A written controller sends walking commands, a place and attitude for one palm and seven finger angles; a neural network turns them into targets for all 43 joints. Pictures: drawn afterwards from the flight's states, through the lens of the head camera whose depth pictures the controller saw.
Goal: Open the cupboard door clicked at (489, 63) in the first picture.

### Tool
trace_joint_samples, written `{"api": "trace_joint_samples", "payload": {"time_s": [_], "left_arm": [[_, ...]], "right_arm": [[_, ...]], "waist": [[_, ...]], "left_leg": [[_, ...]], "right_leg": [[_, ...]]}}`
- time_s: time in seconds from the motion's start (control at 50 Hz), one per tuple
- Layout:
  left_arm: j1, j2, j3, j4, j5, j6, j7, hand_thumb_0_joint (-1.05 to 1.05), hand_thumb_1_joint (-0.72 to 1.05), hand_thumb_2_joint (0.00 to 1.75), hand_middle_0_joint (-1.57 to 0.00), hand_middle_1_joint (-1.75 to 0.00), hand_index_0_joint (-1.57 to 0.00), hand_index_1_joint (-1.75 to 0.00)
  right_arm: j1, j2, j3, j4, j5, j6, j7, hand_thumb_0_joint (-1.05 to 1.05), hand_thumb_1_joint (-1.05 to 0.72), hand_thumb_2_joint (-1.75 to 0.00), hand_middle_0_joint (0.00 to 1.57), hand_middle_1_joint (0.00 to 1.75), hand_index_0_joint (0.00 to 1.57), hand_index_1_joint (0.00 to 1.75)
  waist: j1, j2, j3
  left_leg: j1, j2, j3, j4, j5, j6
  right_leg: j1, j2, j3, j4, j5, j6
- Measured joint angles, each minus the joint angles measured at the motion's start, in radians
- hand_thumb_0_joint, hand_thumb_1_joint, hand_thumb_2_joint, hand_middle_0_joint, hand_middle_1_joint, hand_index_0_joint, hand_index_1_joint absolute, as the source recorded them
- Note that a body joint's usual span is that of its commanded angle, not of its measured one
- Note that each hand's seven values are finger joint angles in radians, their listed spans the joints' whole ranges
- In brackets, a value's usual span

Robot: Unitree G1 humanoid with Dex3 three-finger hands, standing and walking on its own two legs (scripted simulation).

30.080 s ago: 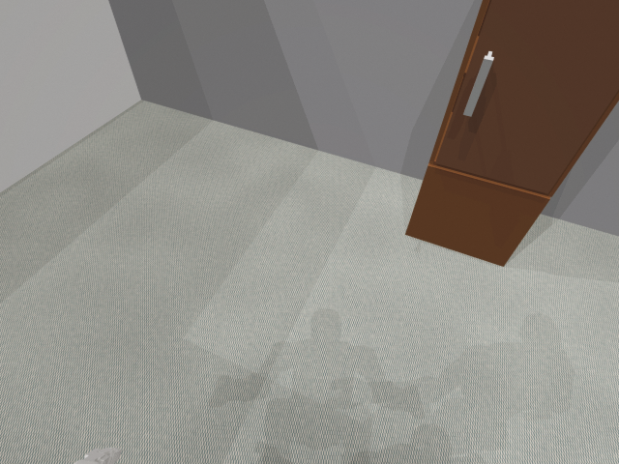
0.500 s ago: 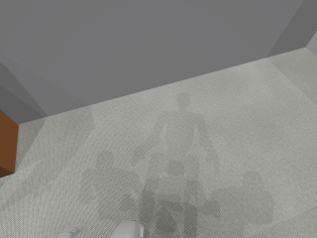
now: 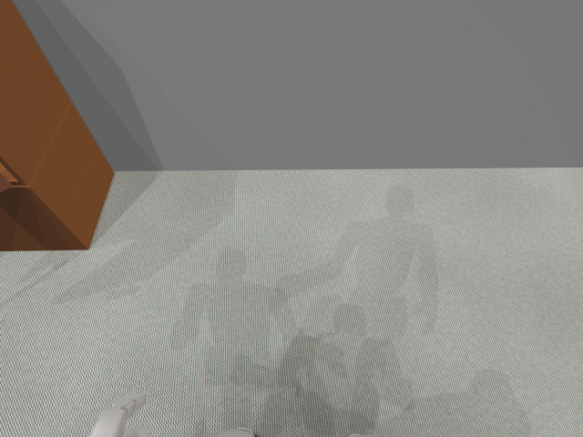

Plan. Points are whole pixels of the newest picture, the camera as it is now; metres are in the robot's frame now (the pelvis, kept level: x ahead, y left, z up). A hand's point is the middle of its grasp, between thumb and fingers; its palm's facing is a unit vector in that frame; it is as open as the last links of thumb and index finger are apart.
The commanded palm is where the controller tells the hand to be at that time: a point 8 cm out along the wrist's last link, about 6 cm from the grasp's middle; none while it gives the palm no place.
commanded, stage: turn to face it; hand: left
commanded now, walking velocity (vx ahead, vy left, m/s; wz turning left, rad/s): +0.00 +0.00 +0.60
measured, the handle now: out of the picture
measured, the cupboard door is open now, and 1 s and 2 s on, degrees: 45 45 45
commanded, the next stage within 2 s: take the last steps up to it in 1.22 s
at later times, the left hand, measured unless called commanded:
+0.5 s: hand out of the picture +0.04 +0.23 -0.17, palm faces +0.32 -0.92 -0.23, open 7.4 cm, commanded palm none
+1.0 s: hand out of the picture -0.02 +0.17 -0.18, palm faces +0.59 -0.79 -0.20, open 7.4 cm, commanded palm none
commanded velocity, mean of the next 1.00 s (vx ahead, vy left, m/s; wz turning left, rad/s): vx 0.00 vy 0.00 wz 0.55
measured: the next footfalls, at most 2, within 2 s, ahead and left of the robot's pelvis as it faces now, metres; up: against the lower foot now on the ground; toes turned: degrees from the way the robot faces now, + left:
right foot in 0.04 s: +0.03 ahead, -0.15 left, +0.00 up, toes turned +0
left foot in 0.32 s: +0.05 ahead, +0.11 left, +0.00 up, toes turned +16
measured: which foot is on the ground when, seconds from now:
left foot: down 0.00-0.02, up 0.04-0.30, down 0.32-0.68, up 0.70-0.98, down 1.00-1.00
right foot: up 0.00-0.02, down 0.04-0.32, up 0.34-0.66, down 0.68-1.00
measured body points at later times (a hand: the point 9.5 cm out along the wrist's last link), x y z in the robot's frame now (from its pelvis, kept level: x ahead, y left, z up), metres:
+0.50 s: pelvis +0.02 +0.00 +0.00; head +0.07 +0.04 +0.44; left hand +0.02 +0.28 -0.15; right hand +0.19 -0.22 -0.12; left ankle +0.01 +0.10 -0.73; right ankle +0.04 -0.16 -0.67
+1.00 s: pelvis +0.05 -0.02 -0.01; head +0.08 +0.03 +0.43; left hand -0.05 +0.22 -0.17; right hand +0.30 -0.17 -0.13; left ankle +0.00 +0.08 -0.74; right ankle +0.09 -0.16 -0.73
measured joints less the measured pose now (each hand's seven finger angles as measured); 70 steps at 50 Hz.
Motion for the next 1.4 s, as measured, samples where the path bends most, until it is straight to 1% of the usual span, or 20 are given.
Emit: {"api": "trace_joint_samples", "payload": {"time_s": [0.06,0.14,0.18,0.28,0.3,0.32,0.36,0.44,0.6,0.68,0.74,0.8,0.92,0.98,1.0,1.06,1.12,1.26,1.34,1.4], "left_arm": [[0.012,-0.004,-0.005,-0.013,0.010,-0.023,0.008,0.01,0.90,0.90,-0.20,-0.30,-0.20,-0.30],[0.034,-0.039,-0.020,-0.004,0.011,-0.025,0.017,0.00,0.90,0.90,-0.20,-0.30,-0.20,-0.30],[0.046,-0.044,-0.023,0.003,0.013,-0.026,0.017,0.00,0.90,0.90,-0.20,-0.30,-0.20,-0.30],[0.078,-0.042,-0.028,0.018,0.012,-0.030,0.007,0.00,0.90,0.90,-0.20,-0.30,-0.20,-0.30],[0.088,-0.039,-0.026,0.019,0.009,-0.027,0.004,0.00,0.90,0.90,-0.20,-0.30,-0.21,-0.30],[0.096,-0.035,-0.023,0.020,0.005,-0.021,0.002,0.00,0.90,0.90,-0.20,-0.30,-0.21,-0.30],[0.083,-0.015,-0.016,0.033,0.004,0.003,0.005,0.01,0.90,0.90,-0.20,-0.30,-0.21,-0.30],[0.042,0.007,0.000,0.054,0.004,0.029,0.008,0.01,0.90,0.90,-0.20,-0.30,-0.20,-0.30],[0.012,0.007,0.005,0.015,0.004,0.014,-0.001,0.01,0.90,0.90,-0.20,-0.30,-0.20,-0.30],[0.022,0.010,-0.002,-0.010,0.003,-0.011,0.002,0.01,0.90,0.90,-0.20,-0.30,-0.20,-0.30],[0.027,-0.018,-0.012,-0.006,0.012,-0.023,0.012,0.00,0.90,0.90,-0.20,-0.30,-0.20,-0.30],[0.050,-0.041,-0.020,0.000,0.010,-0.023,0.017,0.00,0.90,0.90,-0.20,-0.30,-0.20,-0.30],[0.088,-0.053,-0.031,0.022,0.014,-0.033,0.011,0.00,0.90,0.90,-0.20,-0.30,-0.20,-0.30],[0.116,-0.044,-0.027,0.036,0.009,-0.030,0.005,0.00,0.90,0.90,-0.20,-0.30,-0.21,-0.30],[0.123,-0.039,-0.024,0.041,0.005,-0.024,0.003,0.00,0.90,0.90,-0.20,-0.30,-0.21,-0.30],[0.106,-0.014,-0.015,0.069,0.003,0.013,0.011,0.01,0.90,0.90,-0.20,-0.30,-0.20,-0.30],[0.081,0.000,-0.004,0.087,0.003,0.027,0.010,0.01,0.90,0.90,-0.20,-0.30,-0.20,-0.30],[0.054,-0.007,-0.004,0.074,0.004,0.014,0.000,0.01,0.90,0.90,-0.20,-0.30,-0.20,-0.30],[0.058,-0.015,-0.010,0.072,0.003,-0.008,0.001,0.01,0.90,0.90,-0.20,-0.30,-0.20,-0.30],[0.069,-0.038,-0.017,0.085,0.011,-0.028,0.004,0.00,0.90,0.90,-0.20,-0.30,-0.20,-0.30]], "right_arm": [[0.003,-0.014,-0.015,0.002,0.008,0.015,0.005,0.01,-0.90,-0.90,0.20,0.30,0.21,0.30],[-0.024,-0.037,-0.027,0.014,0.008,0.030,0.011,0.01,-0.90,-0.90,0.20,0.30,0.20,0.30],[-0.034,-0.032,-0.024,0.012,0.011,0.030,0.017,0.01,-0.90,-0.90,0.20,0.30,0.20,0.30],[-0.064,-0.021,-0.008,-0.007,0.015,0.015,0.025,0.01,-0.90,-0.90,0.20,0.30,0.20,0.30],[-0.066,-0.023,-0.005,-0.016,0.014,0.008,0.027,0.01,-0.90,-0.90,0.20,0.30,0.20,0.30],[-0.067,-0.027,-0.004,-0.026,0.010,-0.003,0.027,0.01,-0.90,-0.90,0.20,0.30,0.20,0.30],[-0.077,-0.017,0.001,-0.036,0.007,-0.020,0.021,0.01,-0.90,-0.90,0.20,0.30,0.20,0.30],[-0.057,-0.001,0.013,-0.040,0.002,-0.026,0.000,0.00,-0.90,-0.90,0.20,0.30,0.20,0.30],[-0.017,0.003,0.008,-0.005,-0.004,-0.006,0.001,0.01,-0.90,-0.90,0.20,0.30,0.21,0.30],[0.007,0.000,-0.005,-0.002,0.005,0.007,0.003,0.01,-0.90,-0.90,0.20,0.30,0.21,0.30],[-0.004,-0.025,-0.022,0.007,0.007,0.021,0.008,0.01,-0.90,-0.90,0.20,0.30,0.21,0.30],[-0.015,-0.035,-0.028,0.015,0.006,0.031,0.014,0.01,-0.90,-0.90,0.20,0.30,0.20,0.30],[-0.053,-0.021,-0.012,0.010,0.014,0.024,0.023,0.01,-0.90,-0.90,0.20,0.30,0.20,0.30],[-0.071,-0.019,0.000,-0.006,0.013,0.006,0.023,0.01,-0.90,-0.90,0.20,0.30,0.20,0.30],[-0.074,-0.020,0.001,-0.014,0.009,-0.006,0.022,0.01,-0.90,-0.90,0.20,0.30,0.20,0.30],[-0.085,-0.001,0.014,-0.024,0.004,-0.025,0.009,0.01,-0.90,-0.90,0.20,0.30,0.20,0.30],[-0.071,0.014,0.025,-0.024,-0.001,-0.030,-0.008,0.00,-0.90,-0.90,0.20,0.30,0.20,0.30],[-0.035,0.031,0.033,0.019,-0.004,-0.016,-0.011,0.00,-0.90,-0.90,0.20,0.30,0.21,0.30],[-0.011,0.037,0.028,0.041,0.002,-0.010,-0.009,0.01,-0.90,-0.90,0.20,0.30,0.21,0.30],[0.001,0.022,0.016,0.056,0.008,0.001,-0.003,0.01,-0.90,-0.90,0.20,0.30,0.21,0.30]], "waist": [[0.005,-0.001,-0.009],[-0.009,0.011,0.016],[-0.010,-0.013,0.023],[0.004,-0.064,0.033],[0.005,-0.068,0.029],[0.004,-0.065,0.022],[0.013,-0.081,0.034],[0.018,-0.074,0.032],[0.011,-0.015,0.001],[0.005,-0.011,-0.027],[0.003,0.018,-0.013],[-0.005,0.012,-0.003],[0.011,-0.049,0.017],[0.019,-0.065,0.015],[0.018,-0.064,0.009],[0.031,-0.082,0.020],[0.032,-0.069,0.016],[0.030,-0.023,-0.008],[0.024,-0.016,-0.028],[0.025,0.000,-0.039]], "left_leg": [[-0.075,-0.023,0.004,0.177,-0.160,-0.018],[-0.159,-0.003,0.081,0.498,-0.243,-0.041],[-0.144,0.011,0.125,0.469,-0.243,-0.051],[-0.037,0.014,0.187,0.169,-0.158,-0.044],[-0.005,0.013,0.193,0.091,-0.082,-0.034],[-0.001,0.013,0.185,0.061,-0.007,0.020],[-0.023,0.003,0.173,0.114,-0.036,0.062],[-0.007,-0.002,0.118,0.069,-0.039,0.041],[0.015,-0.006,0.011,-0.022,0.021,0.018],[-0.025,-0.034,-0.035,0.035,-0.005,-0.008],[-0.114,-0.037,0.001,0.306,-0.206,-0.020],[-0.160,-0.014,0.076,0.505,-0.225,-0.040],[-0.069,0.016,0.168,0.277,-0.209,-0.049],[0.017,0.014,0.186,0.069,-0.069,-0.028],[0.019,0.015,0.178,0.047,0.009,0.003],[0.000,0.008,0.166,0.104,-0.052,0.051],[0.017,0.012,0.132,0.060,-0.045,0.044],[0.054,0.019,0.073,-0.033,0.011,0.031],[0.039,0.005,0.054,-0.009,0.001,0.010],[-0.023,-0.009,0.054,0.154,-0.157,-0.004]], "right_leg": [[0.046,-0.018,-0.003,-0.107,0.038,-0.045],[0.091,-0.041,-0.053,-0.111,0.029,-0.042],[0.116,-0.063,-0.071,-0.132,0.033,-0.039],[0.131,-0.110,-0.123,-0.099,-0.002,-0.016],[0.120,-0.119,-0.134,-0.061,-0.024,-0.009],[0.087,-0.123,-0.140,0.010,-0.044,-0.001],[-0.002,-0.113,-0.082,0.221,-0.153,0.011],[-0.125,-0.065,-0.017,0.432,-0.126,0.019],[-0.081,-0.015,0.011,0.172,-0.063,0.005],[0.050,0.000,0.013,-0.118,0.041,-0.021],[0.057,-0.010,-0.022,-0.090,0.049,-0.051],[0.102,-0.036,-0.058,-0.118,0.037,-0.051],[0.147,-0.093,-0.117,-0.140,0.028,-0.034],[0.128,-0.112,-0.144,-0.070,-0.016,-0.015],[0.096,-0.116,-0.145,-0.003,-0.037,-0.006],[-0.021,-0.090,-0.061,0.268,-0.186,0.004],[-0.093,-0.058,-0.027,0.383,-0.157,0.004],[-0.054,-0.023,-0.020,0.175,-0.089,-0.008],[0.060,-0.003,-0.028,-0.070,0.038,-0.020],[0.093,-0.007,-0.030,-0.125,0.033,-0.064]]}}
